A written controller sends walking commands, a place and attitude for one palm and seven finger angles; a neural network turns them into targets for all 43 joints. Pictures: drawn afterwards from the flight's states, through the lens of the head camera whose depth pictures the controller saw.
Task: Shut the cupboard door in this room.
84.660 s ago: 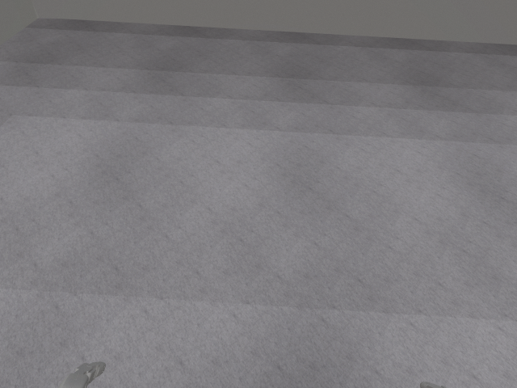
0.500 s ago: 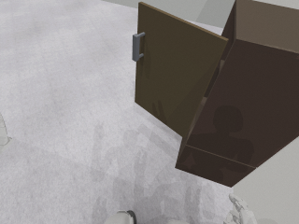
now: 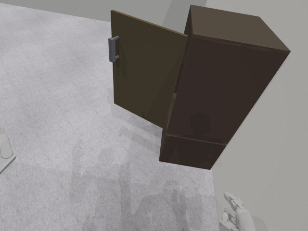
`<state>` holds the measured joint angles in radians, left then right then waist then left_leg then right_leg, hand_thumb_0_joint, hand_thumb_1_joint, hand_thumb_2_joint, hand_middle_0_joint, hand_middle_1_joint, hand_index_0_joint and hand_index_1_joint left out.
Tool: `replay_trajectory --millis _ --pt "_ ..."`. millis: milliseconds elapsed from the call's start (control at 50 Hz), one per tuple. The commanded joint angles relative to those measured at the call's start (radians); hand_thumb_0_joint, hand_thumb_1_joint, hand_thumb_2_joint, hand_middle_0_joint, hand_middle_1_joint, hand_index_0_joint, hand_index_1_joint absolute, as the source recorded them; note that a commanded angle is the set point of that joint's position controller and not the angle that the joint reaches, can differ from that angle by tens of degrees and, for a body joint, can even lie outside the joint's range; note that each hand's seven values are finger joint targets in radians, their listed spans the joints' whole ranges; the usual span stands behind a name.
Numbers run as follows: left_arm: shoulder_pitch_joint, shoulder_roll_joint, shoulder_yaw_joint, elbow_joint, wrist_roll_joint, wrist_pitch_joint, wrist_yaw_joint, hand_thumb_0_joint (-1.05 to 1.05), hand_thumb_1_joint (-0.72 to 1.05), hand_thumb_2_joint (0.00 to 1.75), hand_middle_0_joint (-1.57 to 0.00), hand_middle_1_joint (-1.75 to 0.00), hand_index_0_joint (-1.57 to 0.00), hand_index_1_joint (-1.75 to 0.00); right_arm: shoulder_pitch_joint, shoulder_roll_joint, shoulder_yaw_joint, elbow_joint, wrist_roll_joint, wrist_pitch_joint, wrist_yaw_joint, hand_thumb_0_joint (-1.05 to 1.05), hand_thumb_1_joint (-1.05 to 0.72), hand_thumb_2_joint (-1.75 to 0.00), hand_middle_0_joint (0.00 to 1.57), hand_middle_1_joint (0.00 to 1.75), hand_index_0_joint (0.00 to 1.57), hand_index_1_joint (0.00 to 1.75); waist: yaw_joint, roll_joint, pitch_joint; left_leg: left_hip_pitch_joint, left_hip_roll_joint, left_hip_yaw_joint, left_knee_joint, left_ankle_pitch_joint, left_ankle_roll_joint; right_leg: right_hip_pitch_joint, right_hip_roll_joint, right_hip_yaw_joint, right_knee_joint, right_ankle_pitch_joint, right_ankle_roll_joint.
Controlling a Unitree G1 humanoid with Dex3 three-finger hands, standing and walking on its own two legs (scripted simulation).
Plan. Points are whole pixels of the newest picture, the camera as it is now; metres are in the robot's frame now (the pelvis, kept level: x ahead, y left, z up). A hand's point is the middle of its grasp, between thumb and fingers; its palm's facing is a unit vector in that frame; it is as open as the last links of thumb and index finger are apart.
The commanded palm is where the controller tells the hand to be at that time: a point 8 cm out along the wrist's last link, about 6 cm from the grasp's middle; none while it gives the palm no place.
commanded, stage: stop stepping back and stand still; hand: left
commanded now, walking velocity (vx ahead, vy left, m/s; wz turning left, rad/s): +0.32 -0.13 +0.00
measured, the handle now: (114, 49) +0.97 +0.19 +0.01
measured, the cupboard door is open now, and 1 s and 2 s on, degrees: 67 67 67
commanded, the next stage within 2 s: let the arm hang, fingers relaxed in 1.40 s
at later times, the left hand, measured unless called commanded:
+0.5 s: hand out of the picture +0.12 +0.30 +0.17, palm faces +0.30 -0.85 -0.44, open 7.4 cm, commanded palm +0.06 +0.35 +0.18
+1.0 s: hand out of the picture +0.15 +0.31 +0.17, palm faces +0.42 -0.81 -0.41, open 7.4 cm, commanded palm +0.07 +0.35 +0.18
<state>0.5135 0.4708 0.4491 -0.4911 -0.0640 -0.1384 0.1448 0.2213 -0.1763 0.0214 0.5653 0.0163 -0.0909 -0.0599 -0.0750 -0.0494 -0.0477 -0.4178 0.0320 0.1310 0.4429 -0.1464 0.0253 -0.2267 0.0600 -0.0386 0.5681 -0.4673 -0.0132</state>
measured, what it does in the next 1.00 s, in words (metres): steps on the spot: right foot, then left foot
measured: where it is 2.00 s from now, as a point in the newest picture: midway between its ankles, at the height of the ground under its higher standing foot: outside the picture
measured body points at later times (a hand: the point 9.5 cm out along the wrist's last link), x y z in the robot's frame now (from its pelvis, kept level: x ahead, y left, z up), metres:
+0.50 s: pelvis -0.10 +0.06 +0.00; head -0.11 +0.11 +0.45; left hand +0.10 +0.34 +0.20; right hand +0.00 -0.16 -0.08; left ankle -0.03 +0.17 -0.74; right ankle -0.07 -0.06 -0.67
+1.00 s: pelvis -0.08 +0.05 -0.01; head -0.07 +0.08 +0.44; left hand +0.12 +0.35 +0.20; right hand +0.08 -0.19 -0.08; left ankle -0.02 +0.17 -0.74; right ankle -0.14 -0.05 -0.74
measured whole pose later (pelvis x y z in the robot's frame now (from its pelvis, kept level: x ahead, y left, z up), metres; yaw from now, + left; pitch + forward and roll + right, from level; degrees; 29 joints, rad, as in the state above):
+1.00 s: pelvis -0.08 +0.05 -0.01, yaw -2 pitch -1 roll +0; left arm 0.46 0.45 0.44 -0.53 -0.04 -0.18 0.18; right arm 0.18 -0.19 0.00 0.61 0.01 -0.09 -0.08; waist -0.02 -0.07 0.02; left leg -0.36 0.05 0.10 0.60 -0.23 0.00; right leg -0.18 -0.02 -0.04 0.63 -0.43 0.00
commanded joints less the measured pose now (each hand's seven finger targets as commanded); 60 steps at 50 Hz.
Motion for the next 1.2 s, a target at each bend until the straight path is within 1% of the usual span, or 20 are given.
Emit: replay_trajectory --millis 0,40,120,240,260,280,300,340,440,560,580,600,620,640,680,800,880,920,1060,1180 --pt "0.147 0.196 0.146 -0.352 -0.002 -0.07 0.023 0.0 0.9 0.9 -0.2 -0.3 -0.2 -0.3 -0.093 -0.142 -0.066 -0.158 -0.009 -0.012 -0.005 0.0 -0.9 -0.9 0.2 0.3 0.2 0.3 0.08 0.125 -0.13 -0.121 0.028 -0.065 0.051 -0.473 -0.082 0.22 -0.054 0.077 -0.183 -0.078 -0.091" --pt "0.042 0.231 0.158 -0.388 0.003 -0.082 0.033 0.0 0.9 0.9 -0.2 -0.3 -0.2 -0.3 -0.081 -0.155 -0.075 -0.115 -0.012 -0.002 -0.003 0.0 -0.9 -0.9 0.2 0.3 0.2 0.3 0.087 -0.157 -0.01 -0.288 -0.019 -0.091 0.652 -0.285 -0.056 -0.009 -0.434 0.553 -0.44 -0.245 -0.275" --pt "-0.086 0.191 0.148 -0.185 0.023 -0.102 0.047 0.0 0.9 0.9 -0.2 -0.3 -0.2 -0.3 -0.045 -0.142 -0.066 -0.082 -0.017 -0.01 -0.009 0.0 -0.9 -0.9 0.2 0.3 0.2 0.3 0.03 -0.017 0.022 -0.188 0.094 -0.167 0.612 -0.229 -0.039 -0.174 -0.33 0.318 -0.36 -0.282 -0.187" --pt "-0.317 0.117 -0.008 -0.14 0.049 -0.087 0.053 0.0 0.9 0.9 -0.2 -0.3 -0.2 -0.3 -0.036 -0.164 -0.071 -0.032 -0.023 -0.048 -0.055 0.0 -0.9 -0.9 0.2 0.3 0.2 0.3 0.026 0.017 0.057 0.204 0.019 -0.014 0.173 -0.265 -0.008 -0.303 -0.226 0.1 -0.146 -0.283 -0.124" --pt "-0.318 0.114 -0.014 -0.169 0.047 -0.087 0.056 0.0 0.9 0.9 -0.2 -0.3 -0.2 -0.3 -0.014 -0.177 -0.071 -0.037 -0.026 -0.056 -0.058 0.0 -0.9 -0.9 0.2 0.3 0.2 0.3 0.016 0.158 0.049 0.223 0.038 -0.109 0.021 -0.365 0.015 -0.304 -0.142 0.038 0.075 -0.229 -0.089" --pt "-0.304 0.102 -0.011 -0.222 0.043 -0.095 0.057 0.0 0.9 0.9 -0.2 -0.3 -0.2 -0.3 -0.022 -0.21 -0.074 -0.056 -0.025 -0.066 -0.053 0.0 -0.9 -0.9 0.2 0.3 0.2 0.3 0.016 0.447 0.076 0.262 0.248 -0.525 -0.201 -0.629 0.091 -0.463 -0.021 -0.042 0.381 -0.158 -0.015" --pt "-0.292 0.127 0.01 -0.271 0.053 -0.111 0.047 0.0 0.9 0.9 -0.2 -0.3 -0.2 -0.3 -0.057 -0.189 -0.06 -0.088 -0.021 -0.074 -0.038 0.0 -0.9 -0.9 0.2 0.3 0.2 0.3 0.028 0.467 0.144 0.135 0.388 -0.731 -0.347 -0.716 0.156 -0.497 -0.038 0.027 0.584 -0.05 0.0" --pt "-0.097 0.193 0.11 -0.244 0.047 -0.131 0.026 0.0 0.9 0.9 -0.2 -0.3 -0.2 -0.3 -0.071 -0.17 -0.078 -0.078 -0.018 -0.062 -0.014 0.0 -0.9 -0.9 0.2 0.3 0.2 0.3 0.065 0.222 0.063 0.084 0.365 -0.629 -0.307 -0.64 0.152 -0.423 -0.08 0.074 0.664 0.09 0.004" --pt "0.05 0.19 0.153 -0.363 0.04 -0.127 0.029 0.0 0.9 0.9 -0.2 -0.3 -0.2 -0.3 -0.093 -0.135 -0.067 -0.076 -0.026 -0.02 0.019 0.0 -0.9 -0.9 0.2 0.3 0.2 0.3 0.07 0.323 0.033 -0.064 0.262 -0.283 -0.293 -0.585 0.062 -0.186 -0.055 -0.045 0.403 0.166 0.001" --pt "0.01 0.148 0.11 -0.201 0.024 -0.058 0.045 0.0 0.9 0.9 -0.2 -0.3 -0.2 -0.3 -0.055 -0.125 -0.056 -0.066 -0.028 0.002 -0.014 0.0 -0.9 -0.9 0.2 0.3 0.2 0.3 0.059 0.323 -0.026 -0.042 0.188 -0.153 -0.167 -0.551 0.012 0.132 0.047 -0.176 -0.057 -0.006 -0.024" --pt "0.001 0.143 0.1 -0.173 0.027 -0.044 0.046 0.0 0.9 0.9 -0.2 -0.3 -0.2 -0.3 -0.053 -0.122 -0.057 -0.061 -0.025 0.006 -0.015 0.0 -0.9 -0.9 0.2 0.3 0.2 0.3 0.062 0.234 -0.039 -0.082 0.153 -0.13 -0.042 -0.513 0.006 0.2 0.013 -0.113 -0.147 -0.021 -0.043" --pt "-0.005 0.143 0.097 -0.145 0.029 -0.03 0.049 0.0 0.9 0.9 -0.2 -0.3 -0.2 -0.3 -0.043 -0.116 -0.059 -0.054 -0.018 0.015 -0.012 0.0 -0.9 -0.9 0.2 0.3 0.2 0.3 0.061 0.081 -0.049 -0.157 0.108 -0.092 0.178 -0.433 0.0 0.241 -0.104 0.057 -0.215 -0.039 -0.1" --pt "-0.006 0.15 0.092 -0.126 0.036 -0.017 0.053 0.0 0.9 0.9 -0.2 -0.3 -0.2 -0.3 -0.039 -0.105 -0.06 -0.06 -0.011 0.022 -0.008 0.0 -0.9 -0.9 0.2 0.3 0.2 0.3 0.064 -0.108 -0.028 -0.27 0.028 -0.063 0.42 -0.331 -0.016 0.225 -0.308 0.406 -0.337 -0.066 -0.189" --pt "-0.078 0.155 0.077 -0.163 0.024 -0.028 0.057 0.0 0.9 0.9 -0.2 -0.3 -0.2 -0.3 -0.076 -0.123 -0.061 -0.064 -0.01 0.013 -0.012 0.0 -0.9 -0.9 0.2 0.3 0.2 0.3 0.071 -0.153 0.048 -0.354 0.014 -0.099 0.6 -0.331 -0.029 0.2 -0.418 0.5 -0.368 0.206 -0.239" --pt "-0.119 0.164 0.09 -0.165 0.034 -0.07 0.069 0.0 0.9 0.9 -0.2 -0.3 -0.2 -0.3 -0.053 -0.11 -0.055 -0.038 -0.016 -0.017 -0.004 0.0 -0.9 -0.9 0.2 0.3 0.2 0.3 0.057 -0.113 -0.05 -0.344 0.052 -0.124 0.592 -0.3 -0.047 0.288 -0.397 0.342 -0.223 0.566 -0.245" --pt "-0.204 0.144 0.048 -0.268 0.03 -0.087 0.062 0.0 0.9 0.9 -0.2 -0.3 -0.2 -0.3 -0.113 -0.12 -0.054 -0.054 -0.009 -0.018 -0.036 0.0 -0.9 -0.9 0.2 0.3 0.2 0.3 0.056 0.003 0.047 0.179 -0.005 -0.012 0.139 -0.029 -0.029 -0.075 -0.226 0.067 -0.157 0.307 -0.108" --pt "-0.166 0.162 0.098 -0.337 0.024 -0.12 0.065 0.0 0.9 0.9 -0.2 -0.3 -0.2 -0.3 -0.093 -0.162 -0.073 -0.091 -0.004 -0.038 -0.039 0.0 -0.9 -0.9 0.2 0.3 0.2 0.3 0.067 0.325 -0.016 0.312 0.224 -0.372 -0.081 0.094 0.076 -0.146 -0.057 0.006 0.103 0.08 0.015" --pt "-0.082 0.188 0.147 -0.283 0.023 -0.118 0.051 0.0 0.9 0.9 -0.2 -0.3 -0.2 -0.3 -0.092 -0.139 -0.061 -0.076 -0.022 -0.049 -0.032 0.0 -0.9 -0.9 0.2 0.3 0.2 0.3 0.067 0.391 0.007 0.199 0.235 -0.393 -0.164 -0.025 0.079 -0.089 -0.067 0.018 0.118 0.016 0.014" --pt "0.119 0.12 0.127 -0.2 -0.006 -0.097 0.036 0.0 0.9 0.9 -0.2 -0.3 -0.2 -0.3 -0.058 -0.135 -0.066 -0.098 0.012 -0.024 0.003 0.0 -0.9 -0.9 0.2 0.3 0.2 0.3 0.054 0.019 -0.106 0.144 0.07 -0.109 0.103 0.019 -0.023 0.074 -0.168 0.154 -0.174 0.427 -0.032" --pt "0.055 0.145 0.114 -0.174 0.003 -0.073 0.04 0.0 0.9 0.9 -0.2 -0.3 -0.2 -0.3 -0.07 -0.134 -0.054 -0.092 0.011 -0.001 -0.021 0.0 -0.9 -0.9 0.2 0.3 0.2 0.3 0.057 0.031 -0.15 0.238 0.081 -0.086 0.092 0.309 -0.007 0.093 -0.148 0.091 -0.097 0.769 0.016"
